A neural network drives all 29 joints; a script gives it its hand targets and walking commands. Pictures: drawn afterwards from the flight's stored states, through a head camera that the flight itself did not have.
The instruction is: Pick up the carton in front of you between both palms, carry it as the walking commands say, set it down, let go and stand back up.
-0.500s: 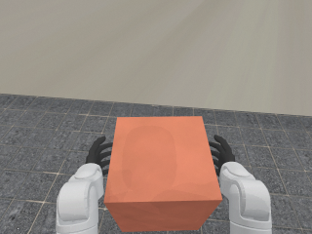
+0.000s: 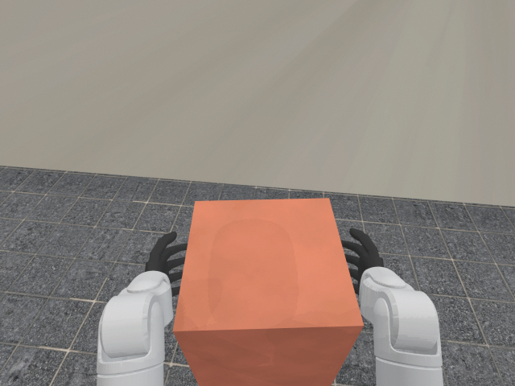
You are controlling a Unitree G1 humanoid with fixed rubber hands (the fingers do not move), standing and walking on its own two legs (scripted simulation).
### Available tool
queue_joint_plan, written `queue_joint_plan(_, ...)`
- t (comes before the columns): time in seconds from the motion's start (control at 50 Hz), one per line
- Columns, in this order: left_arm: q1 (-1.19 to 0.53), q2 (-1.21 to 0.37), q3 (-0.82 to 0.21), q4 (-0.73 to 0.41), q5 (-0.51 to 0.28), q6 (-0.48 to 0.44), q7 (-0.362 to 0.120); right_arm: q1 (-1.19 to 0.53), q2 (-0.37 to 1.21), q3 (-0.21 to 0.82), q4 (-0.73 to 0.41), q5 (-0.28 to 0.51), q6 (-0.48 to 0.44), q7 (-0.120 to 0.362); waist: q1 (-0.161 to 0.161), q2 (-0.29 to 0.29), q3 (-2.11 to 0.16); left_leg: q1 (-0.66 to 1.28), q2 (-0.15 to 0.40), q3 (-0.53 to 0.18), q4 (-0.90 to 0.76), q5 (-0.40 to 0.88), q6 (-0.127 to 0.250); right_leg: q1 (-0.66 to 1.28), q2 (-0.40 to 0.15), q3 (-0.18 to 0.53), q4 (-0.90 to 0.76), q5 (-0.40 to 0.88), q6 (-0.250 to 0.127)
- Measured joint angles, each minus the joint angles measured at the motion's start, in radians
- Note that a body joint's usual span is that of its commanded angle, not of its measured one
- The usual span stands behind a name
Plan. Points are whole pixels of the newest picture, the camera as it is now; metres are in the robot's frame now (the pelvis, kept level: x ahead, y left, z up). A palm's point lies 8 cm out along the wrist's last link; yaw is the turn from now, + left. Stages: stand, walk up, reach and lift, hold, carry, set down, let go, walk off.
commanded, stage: carry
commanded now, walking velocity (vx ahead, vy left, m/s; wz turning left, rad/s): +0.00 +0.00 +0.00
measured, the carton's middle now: (264, 298) +0.27 +0.00 +0.01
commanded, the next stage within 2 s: hold in 0.98 s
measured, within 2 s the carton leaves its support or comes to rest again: neither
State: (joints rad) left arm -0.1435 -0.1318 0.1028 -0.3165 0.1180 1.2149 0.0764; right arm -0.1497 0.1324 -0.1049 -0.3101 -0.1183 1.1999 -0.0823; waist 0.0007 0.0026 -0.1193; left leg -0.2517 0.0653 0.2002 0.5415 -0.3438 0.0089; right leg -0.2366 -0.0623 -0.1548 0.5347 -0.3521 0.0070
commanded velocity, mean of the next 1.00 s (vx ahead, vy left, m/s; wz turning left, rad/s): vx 0.00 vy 0.00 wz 0.00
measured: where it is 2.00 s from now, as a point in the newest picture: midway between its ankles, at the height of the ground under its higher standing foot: outside the picture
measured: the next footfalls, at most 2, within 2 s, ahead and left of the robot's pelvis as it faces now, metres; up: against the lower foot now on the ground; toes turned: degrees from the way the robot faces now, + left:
none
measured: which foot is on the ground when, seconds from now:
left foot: down 0.00-1.00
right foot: down 0.00-1.00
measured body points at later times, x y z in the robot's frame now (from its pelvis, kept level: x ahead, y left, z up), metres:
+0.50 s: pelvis -0.03 +0.00 +0.00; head -0.06 +0.00 +0.45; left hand +0.25 +0.15 +0.04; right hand +0.25 -0.15 +0.05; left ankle -0.04 +0.10 -0.73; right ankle -0.05 -0.11 -0.73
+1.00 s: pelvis -0.05 +0.01 +0.01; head -0.07 +0.01 +0.46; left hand +0.25 +0.16 +0.04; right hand +0.25 -0.14 +0.04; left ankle -0.04 +0.10 -0.73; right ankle -0.05 -0.11 -0.73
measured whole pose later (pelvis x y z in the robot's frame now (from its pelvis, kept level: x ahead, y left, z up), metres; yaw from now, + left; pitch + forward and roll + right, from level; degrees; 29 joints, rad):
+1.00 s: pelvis -0.05 +0.01 +0.01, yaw +0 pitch +1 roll +0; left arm -0.19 -0.14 0.16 0.14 0.23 0.74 0.02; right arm -0.20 0.14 -0.17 0.15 -0.23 0.73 -0.02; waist 0.00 0.00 -0.08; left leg -0.26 0.05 0.21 0.49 -0.25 0.04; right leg -0.25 -0.07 -0.15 0.48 -0.24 0.01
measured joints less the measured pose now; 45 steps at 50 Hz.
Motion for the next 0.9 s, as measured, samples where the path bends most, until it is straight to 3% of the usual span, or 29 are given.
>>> queue_joint_plan(0.36,0.037,0.004,-0.007,0.181,0.047,-0.184,-0.031,0.035,-0.004,0.006,0.183,-0.044,-0.184,0.032,-0.003,-0.001,-0.003,0.012,-0.005,0.004,-0.045,0.056,0.010,0.010,0.002,0.001,-0.043,0.056,-0.004)
queue_joint_plan(0.68,-0.070,-0.010,0.075,0.516,0.131,-0.484,-0.067,-0.070,0.010,-0.084,0.519,-0.130,-0.485,0.071,-0.003,-0.002,0.020,-0.022,-0.009,0.005,-0.050,0.093,0.022,-0.023,-0.002,0.001,-0.048,0.096,-0.004)
queue_joint_plan(0.78,-0.083,-0.013,0.086,0.519,0.131,-0.523,-0.067,-0.085,0.014,-0.096,0.525,-0.130,-0.524,0.072,-0.002,-0.004,0.029,-0.033,-0.010,0.005,-0.048,0.098,0.026,-0.035,-0.004,0.001,-0.046,0.101,-0.003)
queue_joint_plan(0.9,-0.060,-0.008,0.062,0.460,0.114,-0.488,-0.060,-0.060,0.009,-0.073,0.465,-0.112,-0.490,0.067,0.000,-0.004,0.023,-0.039,-0.012,0.006,-0.041,0.094,0.029,-0.040,-0.006,0.002,-0.040,0.099,0.000)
